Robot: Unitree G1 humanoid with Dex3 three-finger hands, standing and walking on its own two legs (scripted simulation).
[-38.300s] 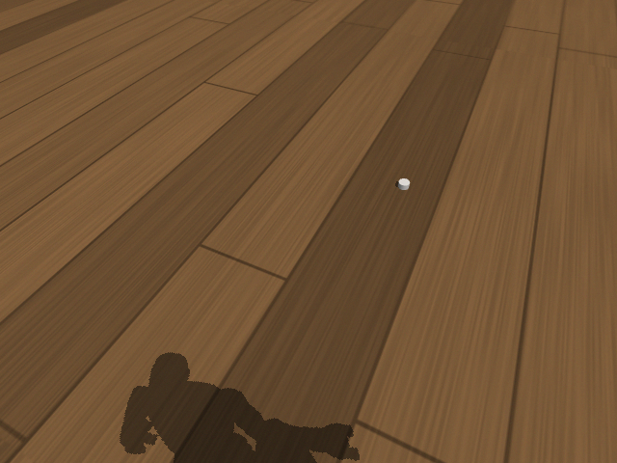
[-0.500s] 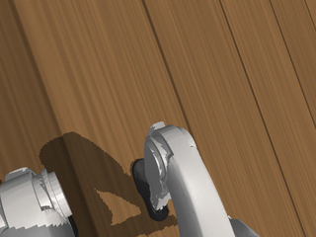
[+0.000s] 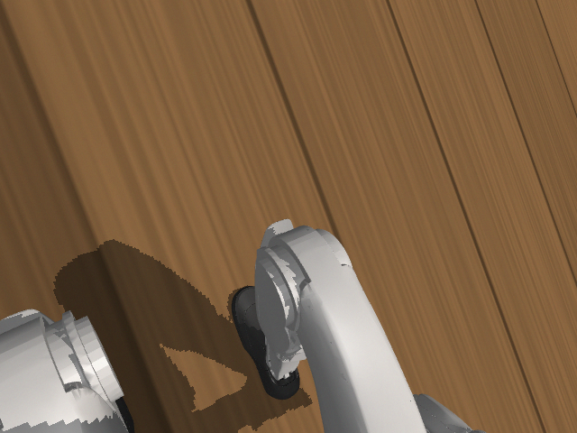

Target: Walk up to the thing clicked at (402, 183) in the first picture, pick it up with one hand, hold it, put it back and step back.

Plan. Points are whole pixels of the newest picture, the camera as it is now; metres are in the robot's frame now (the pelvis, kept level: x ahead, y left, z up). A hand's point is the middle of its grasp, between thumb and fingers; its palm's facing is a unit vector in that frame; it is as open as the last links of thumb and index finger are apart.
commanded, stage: open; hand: left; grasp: from above
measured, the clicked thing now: out of the picture +0.47 +0.32 -0.28
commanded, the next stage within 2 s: withdraw in 1.10 s
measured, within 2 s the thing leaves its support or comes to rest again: neither
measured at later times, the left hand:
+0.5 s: hand out of the picture +0.45 +0.32 -0.25, palm faces -0.42 -0.15 -0.89, open 10.7 cm
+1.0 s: hand out of the picture +0.45 +0.32 -0.25, palm faces -0.43 -0.15 -0.89, open 13.1 cm
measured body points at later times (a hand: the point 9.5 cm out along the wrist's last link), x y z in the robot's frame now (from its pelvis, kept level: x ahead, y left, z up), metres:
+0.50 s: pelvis +0.00 +0.00 +0.00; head +0.28 +0.13 +0.33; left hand +0.47 +0.32 -0.20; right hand +0.04 -0.25 -0.04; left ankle +0.06 +0.13 -0.26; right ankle +0.12 -0.13 -0.26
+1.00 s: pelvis +0.00 +0.00 +0.01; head +0.28 +0.13 +0.33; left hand +0.47 +0.32 -0.20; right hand +0.04 -0.25 -0.04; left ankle +0.06 +0.13 -0.26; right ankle +0.12 -0.13 -0.26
